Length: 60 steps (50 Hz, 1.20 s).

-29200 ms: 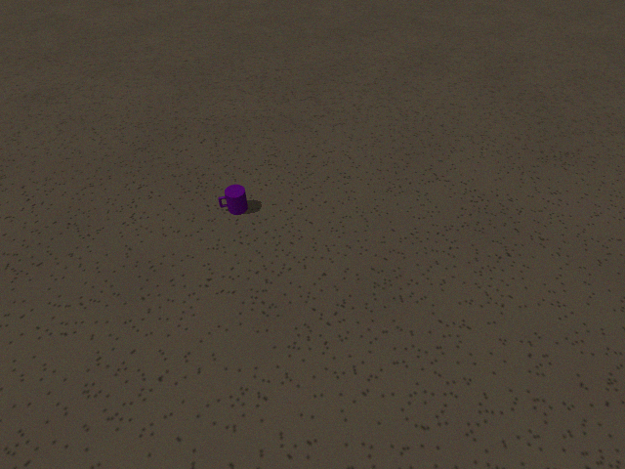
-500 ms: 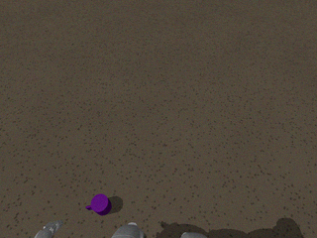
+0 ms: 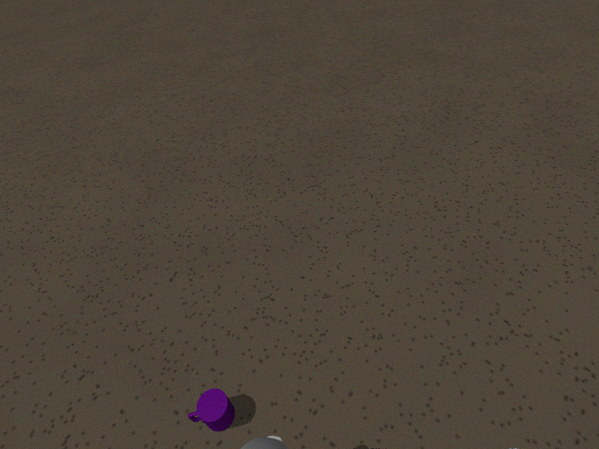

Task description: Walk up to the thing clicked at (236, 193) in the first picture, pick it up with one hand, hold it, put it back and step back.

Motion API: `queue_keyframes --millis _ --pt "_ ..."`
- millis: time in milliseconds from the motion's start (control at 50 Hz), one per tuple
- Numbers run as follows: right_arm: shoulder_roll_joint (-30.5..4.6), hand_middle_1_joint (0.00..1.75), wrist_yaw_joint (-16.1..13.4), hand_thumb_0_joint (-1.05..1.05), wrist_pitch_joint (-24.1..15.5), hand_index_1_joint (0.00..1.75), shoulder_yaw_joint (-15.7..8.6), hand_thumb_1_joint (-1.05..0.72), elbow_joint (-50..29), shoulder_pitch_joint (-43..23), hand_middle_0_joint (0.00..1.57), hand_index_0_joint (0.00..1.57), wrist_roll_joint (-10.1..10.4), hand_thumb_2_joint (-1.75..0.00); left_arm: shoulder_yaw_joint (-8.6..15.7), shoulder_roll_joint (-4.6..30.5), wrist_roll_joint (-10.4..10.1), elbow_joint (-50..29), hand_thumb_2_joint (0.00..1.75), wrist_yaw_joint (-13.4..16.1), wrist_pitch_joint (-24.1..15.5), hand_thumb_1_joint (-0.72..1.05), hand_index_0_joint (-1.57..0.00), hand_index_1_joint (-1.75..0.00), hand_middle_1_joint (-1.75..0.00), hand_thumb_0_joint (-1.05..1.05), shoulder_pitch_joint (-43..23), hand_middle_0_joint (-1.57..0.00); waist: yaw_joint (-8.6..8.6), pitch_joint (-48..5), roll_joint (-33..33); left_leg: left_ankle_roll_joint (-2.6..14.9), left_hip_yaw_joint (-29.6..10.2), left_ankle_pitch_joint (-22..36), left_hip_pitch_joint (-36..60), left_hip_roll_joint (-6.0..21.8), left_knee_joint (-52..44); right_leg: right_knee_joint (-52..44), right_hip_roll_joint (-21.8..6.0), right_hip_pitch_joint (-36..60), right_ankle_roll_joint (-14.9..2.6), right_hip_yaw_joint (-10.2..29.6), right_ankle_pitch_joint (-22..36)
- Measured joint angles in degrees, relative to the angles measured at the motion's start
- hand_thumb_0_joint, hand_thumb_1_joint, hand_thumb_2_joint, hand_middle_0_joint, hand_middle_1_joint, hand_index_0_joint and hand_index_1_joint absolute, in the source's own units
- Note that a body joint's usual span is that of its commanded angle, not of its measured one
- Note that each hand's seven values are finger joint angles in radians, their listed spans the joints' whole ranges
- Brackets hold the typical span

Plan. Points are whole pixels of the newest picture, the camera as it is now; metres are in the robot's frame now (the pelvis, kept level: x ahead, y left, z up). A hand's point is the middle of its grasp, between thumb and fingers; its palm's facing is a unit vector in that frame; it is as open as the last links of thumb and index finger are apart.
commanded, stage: walk up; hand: left
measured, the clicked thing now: (210, 411) +0.37 +0.35 -0.71
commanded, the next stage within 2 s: none
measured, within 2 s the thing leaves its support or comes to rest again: neither
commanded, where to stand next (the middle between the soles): +0.05 +0.00 m, yaw +4 degrees
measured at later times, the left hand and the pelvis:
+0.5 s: hand out of the picture +0.07 +0.27 -0.15, palm faces +0.05 -0.94 -0.34, open 7.4 cm; pelvis +0.01 +0.00 +0.00, yaw +4 degrees
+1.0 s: hand out of the picture +0.01 +0.28 -0.13, palm faces +0.15 -0.88 -0.44, open 7.4 cm; pelvis -0.03 -0.01 -0.01, yaw +7 degrees
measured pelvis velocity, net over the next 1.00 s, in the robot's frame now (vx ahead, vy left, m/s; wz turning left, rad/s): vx -0.03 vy -0.01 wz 0.12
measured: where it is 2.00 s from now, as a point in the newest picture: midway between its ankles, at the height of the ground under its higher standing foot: outside the picture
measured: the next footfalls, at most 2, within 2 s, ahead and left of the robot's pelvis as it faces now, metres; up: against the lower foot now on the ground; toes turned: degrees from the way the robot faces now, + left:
left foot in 0.16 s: +0.06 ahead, +0.14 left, +0.00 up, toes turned +4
right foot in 0.56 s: +0.14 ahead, -0.13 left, +0.00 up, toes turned +3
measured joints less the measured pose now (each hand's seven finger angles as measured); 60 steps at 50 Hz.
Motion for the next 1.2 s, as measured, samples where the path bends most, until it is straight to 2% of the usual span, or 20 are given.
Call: queue_keyframes --millis 60,160,200,260,320,420,500,560,580,620,660,700,760,840,900,940,980,1020,1080,1200 --pt "-0.69 0.30 -0.05 0.00 -1.45 0.30 -0.03 -0.90 1.76 2.02 0.20 0.20 0.65 -0.90 0.37 0.14 0.02 -0.40 0.89 -0.69 -0.42 0.90 -0.20 -0.30 -0.30 0.01 -0.42 -0.20 -0.97 0.44 0.44 -0.50 -0.53 1.10 2.12 1.57 -2.69 -2.51 -1.12 0.97 0.68 -1.63 1.31" --pt "-0.47 0.30 -0.09 0.01 -3.89 0.30 0.49 -0.90 4.65 4.96 0.20 0.20 0.80 -0.90 0.98 1.77 0.02 -4.77 0.89 -2.89 -0.27 0.90 -0.20 -0.30 -0.30 0.01 -1.79 -0.20 -0.31 1.56 -1.77 -0.82 5.08 2.69 8.98 3.66 -15.32 0.03 -2.86 -0.11 1.46 -4.05 -0.63" --pt "0.71 0.30 -0.76 0.01 -5.61 0.30 0.24 -0.90 4.84 4.83 0.20 0.20 0.56 -0.90 1.32 2.96 -0.44 -5.65 0.89 -3.31 0.42 0.90 -0.20 -0.30 -0.30 0.01 -2.02 -0.20 0.25 3.03 -5.64 -0.13 7.23 8.63 11.03 1.62 -18.62 6.28 -5.19 -2.49 0.67 -2.47 -2.79" --pt "0.99 0.30 -1.32 0.01 -8.16 0.30 0.28 -0.90 2.93 5.85 0.20 0.21 0.44 -0.90 0.83 2.37 -0.91 -4.59 0.89 -3.29 2.15 0.91 -0.20 -0.30 -0.30 0.01 -1.90 -0.20 -1.34 3.04 -6.67 0.77 7.16 6.95 11.70 2.03 -17.41 21.78 -1.72 -9.13 -0.95 1.52 -6.54" --pt "0.96 0.30 -1.68 0.00 -8.96 0.30 0.66 -0.90 1.96 7.55 0.21 0.21 0.71 -0.90 0.08 2.29 -1.23 -4.34 0.89 -3.95 2.67 0.91 -0.20 -0.30 -0.30 0.01 -2.16 -0.20 -2.46 2.09 -7.25 0.99 6.17 7.72 14.24 3.23 -20.43 27.78 -0.21 -14.63 -1.62 2.70 -3.70" --pt "0.26 0.30 -2.41 0.00 -8.65 0.30 1.20 -0.90 1.65 7.71 0.21 0.21 0.51 -0.90 0.27 2.56 -2.38 -4.54 0.89 -4.18 1.79 0.91 -0.20 -0.30 -0.30 0.01 -3.80 -0.20 -2.49 2.58 -8.84 -0.41 5.86 8.27 16.30 4.44 -22.33 20.19 -2.48 -18.94 0.17 3.31 3.06" --pt "-0.64 0.30 -2.40 0.00 -5.95 0.30 1.18 -0.90 0.61 4.51 0.20 0.21 0.47 -0.90 -0.18 1.67 -3.33 -3.27 0.89 -2.99 1.43 0.91 -0.20 -0.30 -0.30 0.01 -5.84 -0.20 -2.57 4.11 -7.59 -1.37 5.72 6.42 14.20 5.39 -18.46 11.49 -3.10 -17.29 1.52 0.98 5.94" --pt "-1.46 0.30 -2.36 0.00 -3.55 0.30 0.88 -0.90 -0.72 1.78 0.20 0.20 1.26 -0.90 -0.27 1.05 -3.11 -2.55 0.89 -2.02 1.19 0.91 -0.20 -0.30 -0.30 0.01 -6.57 -0.20 -2.43 4.54 -5.27 -2.29 5.48 3.14 10.48 6.23 -11.88 4.89 -1.66 -13.86 1.39 -1.06 10.19" --pt "-1.96 0.30 -2.55 0.00 -2.87 0.30 0.61 -0.90 -0.67 0.34 0.20 0.20 1.65 -0.90 -0.17 0.25 -2.72 -2.12 0.89 -1.73 1.19 0.91 -0.20 -0.30 -0.30 0.01 -7.34 -0.20 -2.46 5.45 -3.10 -1.77 4.57 2.08 9.13 7.20 -9.13 5.60 -0.60 -14.12 1.00 -1.92 10.12" --pt "-2.09 0.30 -3.28 0.00 -1.75 0.30 0.30 -0.90 -0.54 -1.97 0.20 0.20 2.24 -0.90 -0.54 -0.73 -1.88 -2.40 0.89 -1.71 1.24 0.91 -0.20 -0.30 -0.30 0.01 -8.66 -0.20 -2.43 6.78 -0.93 -0.27 1.41 -4.75 5.44 4.92 -0.96 7.49 -0.63 -15.56 0.28 -2.78 9.31" --pt "-1.88 0.30 -3.64 0.00 -1.02 0.30 0.37 -0.90 -0.50 -3.38 0.20 0.20 2.27 -0.90 -0.88 -1.30 -1.39 -3.35 0.89 -1.74 1.19 0.91 -0.20 -0.30 -0.30 0.01 -9.64 -0.20 -1.11 7.62 -0.60 0.47 0.27 -8.67 2.23 1.30 8.63 7.53 -1.60 -16.79 -0.15 -1.82 9.92" --pt "-2.01 0.30 -3.35 0.00 -0.97 0.30 0.33 -0.90 -0.43 -4.02 0.20 0.20 2.41 -0.90 -1.00 -1.90 -1.15 -3.99 0.89 -1.46 0.98 0.90 -0.20 -0.30 -0.30 0.01 -10.20 -0.20 -0.47 7.86 0.46 0.58 -0.85 -7.11 0.23 -0.50 15.06 5.68 -2.06 -17.33 -0.22 -1.57 11.55" --pt "-2.11 0.30 -2.55 0.00 -1.38 0.30 0.36 -0.90 0.22 -2.64 0.20 0.20 2.11 -0.90 -0.69 -2.17 -0.74 -4.11 0.89 -1.07 0.77 0.90 -0.21 -0.30 -0.30 0.01 -10.64 -0.20 -0.14 6.56 2.02 -0.30 -1.94 -3.60 0.33 -0.46 17.02 3.30 -2.46 -17.86 -0.49 -2.40 13.19" --pt "-1.75 0.30 -1.62 0.00 -1.72 0.30 1.05 -0.90 3.37 1.20 0.20 0.20 1.30 -0.90 0.22 -1.58 0.22 -4.94 0.89 -1.43 0.13 0.90 -0.21 -0.30 -0.30 0.01 -9.48 -0.20 0.26 3.22 1.81 -1.42 0.13 -5.88 5.68 1.77 5.67 2.32 -3.57 -17.78 -0.92 -3.65 13.44" --pt "-1.15 0.30 -0.81 0.00 -2.39 0.30 1.43 -0.90 5.42 3.93 0.20 0.20 0.64 -0.90 0.84 -0.08 0.38 -5.31 0.89 -2.12 0.32 0.90 -0.21 -0.30 -0.30 0.01 -8.42 -0.20 0.14 1.03 -0.20 -0.57 3.90 -8.30 11.12 3.11 -8.17 3.14 -4.84 -17.82 -0.64 -4.46 13.03" --pt "-0.55 0.30 -0.54 0.00 -3.06 0.30 1.11 -0.90 6.55 4.89 0.20 0.20 0.01 -0.90 1.20 1.28 0.02 -4.83 0.89 -2.30 1.01 0.90 -0.20 -0.30 -0.30 0.01 -7.78 -0.20 0.25 0.75 -2.65 0.05 6.06 -0.22 14.37 2.56 -15.07 5.06 -5.70 -18.04 0.18 -3.54 11.43" --pt "-0.19 0.30 -0.47 0.00 -3.24 0.30 0.87 -0.90 6.86 5.88 0.20 0.20 -0.95 -0.90 1.47 1.70 -0.49 -3.19 0.89 -1.91 2.10 0.90 -0.20 -0.30 -0.30 0.01 -5.89 -0.20 0.13 -0.46 -4.61 -0.02 7.71 1.69 15.96 2.18 -16.53 9.24 -4.83 -18.99 0.43 -0.75 2.77" --pt "-0.47 0.30 -0.53 0.00 -3.41 0.30 0.84 -0.90 6.65 7.36 0.20 0.21 -1.13 -0.90 1.27 1.42 -0.85 -0.76 0.89 -1.94 2.82 0.90 -0.20 -0.30 -0.30 0.01 -4.32 -0.20 -2.31 -2.66 -3.59 1.04 6.26 1.02 15.92 3.55 -17.14 14.73 -1.73 -19.97 0.55 0.08 -1.77" --pt "0.04 0.30 -1.11 0.00 -4.00 0.30 1.30 -0.90 6.87 7.89 0.20 0.20 -1.25 -0.90 1.13 1.96 -1.46 0.33 0.89 -2.55 2.10 0.91 -0.20 -0.30 -0.30 0.01 -3.41 -0.20 -3.37 -2.78 -4.53 0.72 5.48 3.29 16.90 4.30 -20.42 18.25 0.49 -19.78 0.32 1.63 0.33" --pt "-1.14 0.30 -0.44 0.00 -5.94 0.30 0.46 -0.90 4.23 6.86 0.20 0.21 -0.91 -0.90 0.25 1.67 -1.18 0.77 0.89 -4.33 0.75 0.91 -0.20 -0.30 -0.30 0.01 -1.69 -0.20 -3.05 -0.62 -5.45 0.52 7.67 2.67 17.46 4.99 -21.35 9.75 -0.11 -14.71 0.68 -1.17 -1.01"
